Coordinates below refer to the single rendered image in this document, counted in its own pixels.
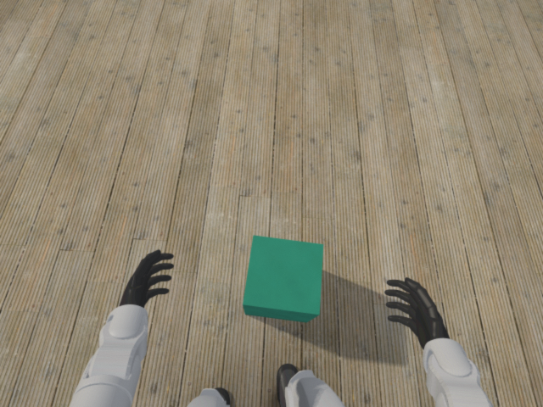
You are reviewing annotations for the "right robot shin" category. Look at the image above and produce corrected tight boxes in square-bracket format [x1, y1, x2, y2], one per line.
[289, 370, 315, 383]

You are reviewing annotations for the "carton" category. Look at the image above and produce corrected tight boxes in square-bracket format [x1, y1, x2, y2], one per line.
[243, 235, 323, 322]

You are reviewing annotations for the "right robot hand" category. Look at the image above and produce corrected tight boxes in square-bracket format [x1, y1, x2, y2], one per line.
[384, 277, 450, 349]

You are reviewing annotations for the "right robot foot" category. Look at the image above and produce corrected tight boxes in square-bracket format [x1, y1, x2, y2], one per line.
[277, 364, 298, 407]

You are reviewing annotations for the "robot right forearm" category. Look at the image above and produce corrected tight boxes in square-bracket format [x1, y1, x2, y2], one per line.
[423, 338, 494, 407]

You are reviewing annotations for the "robot left forearm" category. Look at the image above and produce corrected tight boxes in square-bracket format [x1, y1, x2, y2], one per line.
[69, 304, 148, 407]

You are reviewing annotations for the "left robot hand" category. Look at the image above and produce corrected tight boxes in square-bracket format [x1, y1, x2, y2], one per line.
[120, 249, 174, 308]

